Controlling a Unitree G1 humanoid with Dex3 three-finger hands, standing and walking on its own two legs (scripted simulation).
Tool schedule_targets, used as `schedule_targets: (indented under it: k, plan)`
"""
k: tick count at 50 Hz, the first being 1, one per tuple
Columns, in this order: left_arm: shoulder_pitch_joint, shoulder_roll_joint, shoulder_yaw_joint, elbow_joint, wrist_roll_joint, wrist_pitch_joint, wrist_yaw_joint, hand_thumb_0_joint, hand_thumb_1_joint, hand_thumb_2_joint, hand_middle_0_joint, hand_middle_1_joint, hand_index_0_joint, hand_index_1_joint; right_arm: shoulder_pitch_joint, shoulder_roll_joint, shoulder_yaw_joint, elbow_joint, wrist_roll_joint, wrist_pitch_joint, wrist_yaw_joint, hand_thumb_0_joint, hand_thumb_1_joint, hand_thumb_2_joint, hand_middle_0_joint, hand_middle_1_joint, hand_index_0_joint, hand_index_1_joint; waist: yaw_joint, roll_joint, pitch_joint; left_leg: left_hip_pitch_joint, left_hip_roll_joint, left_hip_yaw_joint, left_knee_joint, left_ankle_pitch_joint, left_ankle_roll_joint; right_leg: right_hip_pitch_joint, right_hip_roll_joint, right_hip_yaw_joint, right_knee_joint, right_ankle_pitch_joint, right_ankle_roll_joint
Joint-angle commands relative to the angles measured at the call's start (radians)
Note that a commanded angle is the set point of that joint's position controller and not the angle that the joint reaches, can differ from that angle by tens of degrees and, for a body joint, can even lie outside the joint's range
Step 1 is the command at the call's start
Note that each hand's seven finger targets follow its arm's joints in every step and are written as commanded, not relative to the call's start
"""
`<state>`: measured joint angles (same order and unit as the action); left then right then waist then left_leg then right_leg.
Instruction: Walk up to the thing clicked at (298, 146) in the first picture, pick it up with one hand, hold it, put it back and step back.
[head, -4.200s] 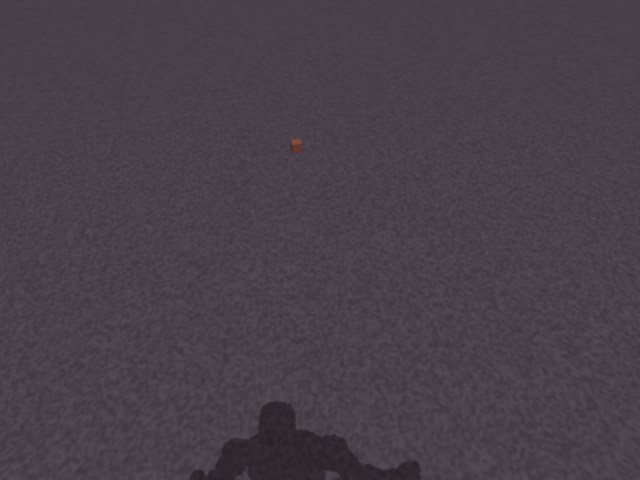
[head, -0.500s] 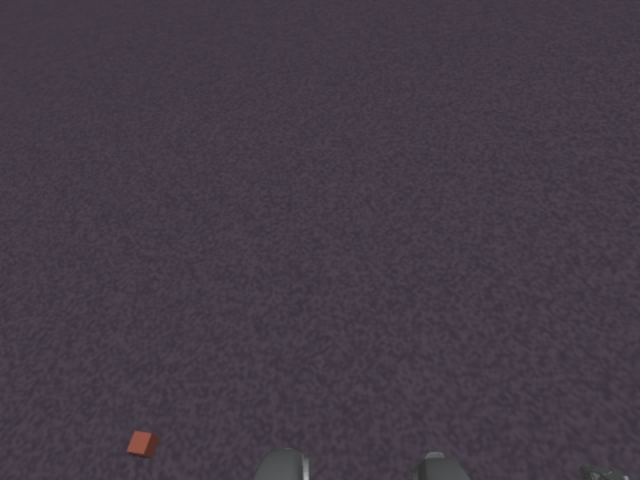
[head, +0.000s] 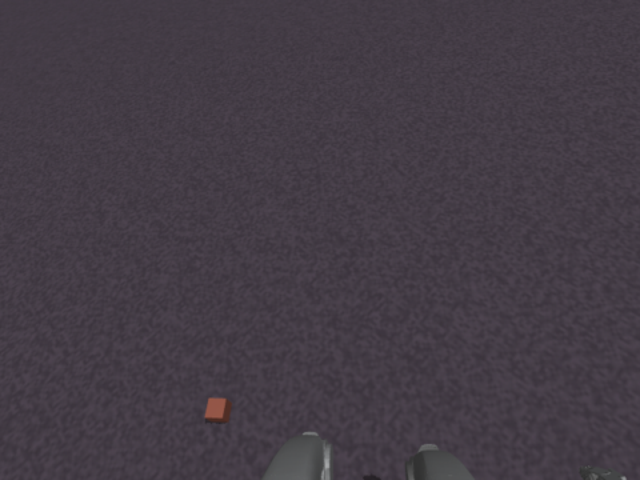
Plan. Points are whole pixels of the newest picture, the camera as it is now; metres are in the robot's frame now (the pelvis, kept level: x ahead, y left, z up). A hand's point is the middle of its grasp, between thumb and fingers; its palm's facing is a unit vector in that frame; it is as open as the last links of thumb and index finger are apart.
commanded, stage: walk up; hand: left
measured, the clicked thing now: (218, 410) +0.41 +0.41 -0.70
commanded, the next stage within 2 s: none
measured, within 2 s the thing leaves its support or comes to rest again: neither
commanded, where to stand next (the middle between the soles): -0.03 +0.23 m, yaw -11 degrees
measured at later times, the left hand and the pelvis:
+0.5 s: hand out of the picture -0.01 +0.54 -0.12, palm faces -0.12 -0.83 -0.54, open 7.4 cm; pelvis -0.11 +0.24 +0.01, yaw -6 degrees
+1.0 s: hand out of the picture +0.01 +0.59 -0.12, palm faces -0.25 -0.90 -0.36, open 7.4 cm; pelvis -0.12 +0.33 +0.04, yaw -14 degrees
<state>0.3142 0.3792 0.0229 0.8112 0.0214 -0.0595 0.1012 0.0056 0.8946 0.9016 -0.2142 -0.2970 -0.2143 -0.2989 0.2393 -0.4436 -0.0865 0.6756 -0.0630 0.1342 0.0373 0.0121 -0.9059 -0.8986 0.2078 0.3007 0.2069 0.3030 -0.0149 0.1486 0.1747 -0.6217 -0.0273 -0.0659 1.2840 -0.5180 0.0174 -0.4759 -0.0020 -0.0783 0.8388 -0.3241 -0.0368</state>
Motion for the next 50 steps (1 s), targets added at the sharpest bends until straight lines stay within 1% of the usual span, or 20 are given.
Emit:
schedule_targets:
  k: [1,8,11,13,14,16,19,23,26,27,28,29,30,32,36,37,38,39,45,50]
  plan:
    - [0.0,0.378,0.139,-0.086,0.007,-0.015,0.03,0.0,0.9,0.9,-0.2,-0.3,-0.2,-0.3,0.054,-0.221,-0.097,-0.083,0.0,-0.022,0.009,0.0,-0.9,-0.9,0.2,0.3,0.2,0.3,-0.017,-0.234,-0.136,-0.006,0.064,-0.099,0.184,0.111,-0.023,-0.015,-0.29,0.408,-0.376,-0.139,-0.185]
    - [0.054,0.441,0.17,-0.067,0.033,0.001,0.016,0.0,0.9,0.9,-0.2,-0.3,-0.2,-0.3,-0.004,-0.194,-0.094,-0.087,0.003,-0.02,0.03,0.0,-0.9,-0.9,0.2,0.3,0.2,0.3,0.045,-0.364,-0.168,0.102,0.091,0.057,-0.264,-0.093,-0.01,0.005,-0.24,0.373,-0.34,-0.218,-0.161]
    - [-0.008,0.384,0.15,-0.061,0.017,0.024,0.017,0.0,0.9,0.9,-0.2,-0.3,-0.2,-0.3,0.213,-0.21,-0.117,0.005,-0.009,-0.035,0.028,0.0,-0.9,-0.9,0.2,0.3,0.2,0.3,-0.065,-0.204,-0.24,0.405,0.036,0.099,-0.582,0.006,0.022,-0.159,-0.145,0.226,-0.113,-0.186,-0.057]
    - [-0.11,0.287,0.116,-0.087,-0.003,0.024,0.048,0.0,0.9,0.9,-0.2,-0.3,-0.2,-0.3,0.114,-0.392,-0.138,-0.042,-0.007,-0.044,0.013,0.0,-0.9,-0.9,0.2,0.3,0.2,0.3,-0.114,0.264,-0.095,0.154,0.347,-0.489,-0.943,-0.098,0.205,-0.381,0.107,0.083,0.39,-0.307,0.006]
    - [-0.17,0.323,0.119,-0.073,-0.001,0.021,0.055,0.0,0.9,0.9,-0.2,-0.3,-0.2,-0.3,-0.008,-0.381,-0.129,-0.062,-0.005,-0.051,0.006,0.0,-0.9,-0.9,0.2,0.3,0.2,0.3,-0.093,0.151,-0.002,-0.004,0.397,-0.566,-0.993,-0.138,0.269,-0.329,0.061,0.16,0.495,-0.278,-0.009]
    - [-0.044,0.302,0.126,0.006,-0.031,0.022,0.038,0.0,0.9,0.9,-0.2,-0.3,-0.2,-0.3,-0.077,-0.266,-0.099,-0.08,-0.014,-0.062,-0.014,0.0,-0.9,-0.9,0.2,0.3,0.2,0.3,-0.018,-0.03,0.009,0.053,0.271,-0.334,-0.857,0.009,0.163,-0.303,0.058,0.2,0.537,-0.167,-0.013]
    - [0.055,0.297,0.125,0.055,-0.046,0.017,0.017,0.0,0.9,0.9,-0.2,-0.3,-0.2,-0.3,-0.096,-0.225,-0.087,-0.078,-0.005,-0.069,-0.012,0.0,-0.9,-0.9,0.2,0.3,0.2,0.3,0.0,0.088,-0.08,0.223,0.222,-0.19,-0.749,0.298,0.167,-0.173,0.035,0.087,0.418,-0.148,0.0]
    - [0.023,0.238,0.101,0.013,-0.031,0.012,0.002,0.0,0.9,0.9,-0.2,-0.3,-0.2,-0.3,0.013,-0.185,-0.069,-0.05,0.006,-0.069,-0.011,0.0,-0.9,-0.9,0.2,0.3,0.2,0.3,-0.023,0.048,-0.166,0.362,0.279,-0.22,-0.741,0.378,0.192,-0.05,0.013,0.063,0.132,-0.196,0.003]
    - [0.044,0.216,0.092,0.028,0.003,0.004,-0.021,0.0,0.9,0.9,-0.2,-0.3,-0.2,-0.3,0.047,-0.178,-0.054,-0.022,0.036,-0.079,-0.022,0.0,-0.9,-0.9,0.2,0.3,0.2,0.3,0.006,-0.103,-0.23,0.354,0.294,-0.217,-0.717,0.283,0.135,0.204,0.021,0.075,-0.24,-0.088,-0.027]
    - [0.058,0.239,0.098,0.028,0.012,-0.005,-0.023,0.0,0.9,0.9,-0.2,-0.3,-0.2,-0.3,0.043,-0.156,-0.041,-0.012,0.044,-0.086,-0.026,0.0,-0.9,-0.9,0.2,0.3,0.2,0.3,0.033,-0.134,-0.221,0.252,0.265,-0.17,-0.678,0.278,0.065,0.348,-0.004,0.139,-0.356,-0.058,-0.057]
    - [0.059,0.283,0.113,0.017,0.022,-0.014,-0.024,0.0,0.9,0.9,-0.2,-0.3,-0.2,-0.3,0.059,-0.116,-0.024,0.008,0.05,-0.1,-0.028,0.0,-0.9,-0.9,0.2,0.3,0.2,0.3,0.055,-0.251,-0.237,0.087,0.203,-0.128,-0.561,0.176,-0.005,0.465,-0.149,0.423,-0.394,-0.108,-0.121]
    - [-0.02,0.325,0.124,0.006,0.015,-0.01,-0.026,0.0,0.9,0.9,-0.2,-0.3,-0.2,-0.3,0.003,-0.132,-0.027,0.003,0.036,-0.104,-0.034,0.0,-0.9,-0.9,0.2,0.3,0.2,0.3,0.056,-0.31,-0.156,0.023,0.074,0.035,-0.448,0.033,-0.068,0.326,-0.364,0.639,-0.405,-0.155,-0.279]
    - [-0.078,0.327,0.116,-0.021,0.016,-0.014,-0.026,0.0,0.9,0.9,-0.2,-0.3,-0.2,-0.3,-0.021,-0.174,-0.043,0.017,0.03,-0.107,-0.043,0.0,-0.9,-0.9,0.2,0.3,0.2,0.3,0.043,-0.255,-0.131,0.114,0.122,-0.046,-0.34,-0.021,-0.043,0.17,-0.42,0.713,-0.409,-0.102,-0.319]
    - [-0.093,0.286,0.094,-0.002,0.006,-0.02,-0.028,0.0,0.9,0.9,-0.2,-0.3,-0.2,-0.3,-0.024,-0.165,-0.042,0.05,0.043,-0.113,-0.033,0.0,-0.9,-0.9,0.2,0.3,0.2,0.3,0.028,-0.173,-0.115,0.145,0.078,-0.03,-0.321,-0.001,-0.016,0.141,-0.325,0.543,-0.399,-0.007,-0.258]
    - [-0.163,0.226,0.07,-0.003,0.016,0.002,-0.074,0.0,0.9,0.9,-0.2,-0.3,-0.2,-0.3,0.091,-0.145,-0.026,0.15,0.045,-0.167,-0.022,0.0,-0.9,-0.9,0.2,0.3,0.2,0.3,-0.032,-0.234,-0.151,0.478,0.026,0.069,-0.703,0.162,0.02,-0.04,-0.111,0.284,-0.326,-0.308,-0.098]
    - [-0.172,0.191,0.063,-0.005,0.022,0.016,-0.083,0.0,0.9,0.9,-0.2,-0.3,-0.2,-0.3,0.132,-0.176,-0.037,0.168,0.033,-0.182,-0.033,0.0,-0.9,-0.9,0.2,0.3,0.2,0.3,-0.05,-0.163,-0.136,0.524,0.089,-0.049,-0.788,0.069,0.036,-0.109,-0.055,0.215,-0.176,-0.289,-0.076]
    - [-0.115,0.141,0.053,0.0,0.009,0.031,-0.09,0.0,0.9,0.9,-0.2,-0.3,-0.2,-0.3,0.119,-0.243,-0.046,0.158,0.023,-0.198,-0.043,0.0,-0.9,-0.9,0.2,0.3,0.2,0.3,-0.027,-0.003,-0.125,0.498,0.32,-0.48,-0.989,-0.288,0.132,-0.218,0.04,0.172,0.042,-0.225,-0.017]
    - [-0.119,0.247,0.084,0.035,0.014,0.033,-0.083,0.0,0.9,0.9,-0.2,-0.3,-0.2,-0.3,0.075,-0.289,-0.057,0.147,0.038,-0.202,-0.044,0.0,-0.9,-0.9,0.2,0.3,0.2,0.3,-0.032,-0.076,-0.06,0.376,0.447,-0.615,-1.062,-0.413,0.226,-0.194,0.004,0.186,0.141,-0.241,-0.006]
    - [-0.044,0.219,0.085,0.134,-0.006,0.045,-0.115,0.0,0.9,0.9,-0.2,-0.3,-0.2,-0.3,-0.006,-0.207,-0.027,0.186,0.034,-0.228,-0.057,0.0,-0.9,-0.9,0.2,0.3,0.2,0.3,0.012,-0.031,-0.065,0.326,0.277,-0.254,-1.059,-0.126,0.067,-0.047,-0.022,0.219,0.082,-0.047,0.014]
    - [-0.118,0.203,0.073,0.151,-0.008,0.047,-0.117,0.0,0.9,0.9,-0.2,-0.3,-0.2,-0.3,-0.027,-0.196,-0.016,0.209,0.029,-0.216,-0.051,0.0,-0.9,-0.9,0.2,0.3,0.2,0.3,-0.008,0.004,-0.072,0.35,0.256,-0.141,-1.054,-0.043,0.08,0.017,-0.031,0.159,-0.047,-0.017,0.028]
